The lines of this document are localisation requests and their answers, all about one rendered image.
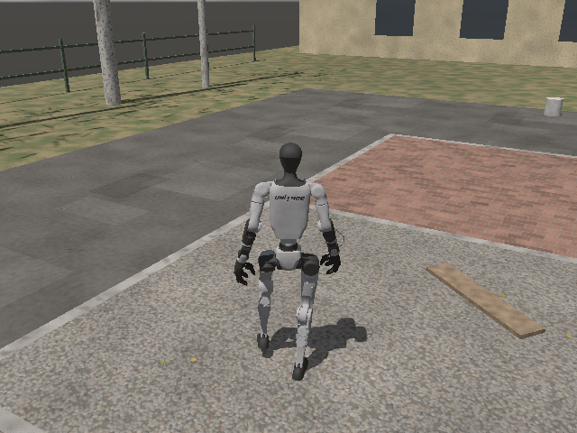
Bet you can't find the robot left forearm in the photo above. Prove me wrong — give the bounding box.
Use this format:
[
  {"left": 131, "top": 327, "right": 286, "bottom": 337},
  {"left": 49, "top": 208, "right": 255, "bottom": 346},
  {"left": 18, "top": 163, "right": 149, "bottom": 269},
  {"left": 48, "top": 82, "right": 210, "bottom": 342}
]
[{"left": 236, "top": 218, "right": 256, "bottom": 263}]

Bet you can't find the robot right upper arm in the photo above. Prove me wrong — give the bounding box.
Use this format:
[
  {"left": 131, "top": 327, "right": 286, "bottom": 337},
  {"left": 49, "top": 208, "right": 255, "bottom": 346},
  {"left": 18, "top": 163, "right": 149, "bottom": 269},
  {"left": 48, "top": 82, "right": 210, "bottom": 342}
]
[{"left": 308, "top": 182, "right": 332, "bottom": 233}]

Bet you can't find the left robot shin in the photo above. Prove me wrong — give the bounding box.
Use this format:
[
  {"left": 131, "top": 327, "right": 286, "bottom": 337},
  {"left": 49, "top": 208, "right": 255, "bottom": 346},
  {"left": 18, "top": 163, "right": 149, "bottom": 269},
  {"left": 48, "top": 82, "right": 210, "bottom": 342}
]
[{"left": 258, "top": 280, "right": 270, "bottom": 338}]

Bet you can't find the robot left upper arm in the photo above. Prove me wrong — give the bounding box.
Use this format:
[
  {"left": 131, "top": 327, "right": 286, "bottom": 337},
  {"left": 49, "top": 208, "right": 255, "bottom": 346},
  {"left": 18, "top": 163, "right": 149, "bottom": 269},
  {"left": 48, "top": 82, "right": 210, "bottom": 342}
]
[{"left": 247, "top": 181, "right": 271, "bottom": 233}]

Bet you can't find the left robot hand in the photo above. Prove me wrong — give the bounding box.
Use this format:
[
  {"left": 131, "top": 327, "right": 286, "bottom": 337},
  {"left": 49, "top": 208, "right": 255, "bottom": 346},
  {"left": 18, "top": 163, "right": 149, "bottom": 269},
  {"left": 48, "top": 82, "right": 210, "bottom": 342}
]
[{"left": 234, "top": 260, "right": 255, "bottom": 286}]

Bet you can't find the robot left thigh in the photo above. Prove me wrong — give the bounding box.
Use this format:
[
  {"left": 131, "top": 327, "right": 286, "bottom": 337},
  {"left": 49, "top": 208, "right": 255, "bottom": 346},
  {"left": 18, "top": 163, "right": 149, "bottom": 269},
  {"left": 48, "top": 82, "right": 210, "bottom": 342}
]
[{"left": 258, "top": 250, "right": 277, "bottom": 295}]

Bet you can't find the robot right forearm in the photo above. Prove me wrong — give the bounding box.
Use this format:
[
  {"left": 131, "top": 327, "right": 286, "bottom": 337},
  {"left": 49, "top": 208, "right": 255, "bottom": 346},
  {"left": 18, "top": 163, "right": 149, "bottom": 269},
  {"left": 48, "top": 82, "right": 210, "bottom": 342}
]
[{"left": 323, "top": 218, "right": 340, "bottom": 256}]

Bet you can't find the right robot hand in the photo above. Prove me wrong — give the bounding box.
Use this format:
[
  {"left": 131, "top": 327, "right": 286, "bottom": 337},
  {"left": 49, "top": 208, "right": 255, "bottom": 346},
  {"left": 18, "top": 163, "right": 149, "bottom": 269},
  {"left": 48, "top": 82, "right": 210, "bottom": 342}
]
[{"left": 320, "top": 253, "right": 341, "bottom": 274}]

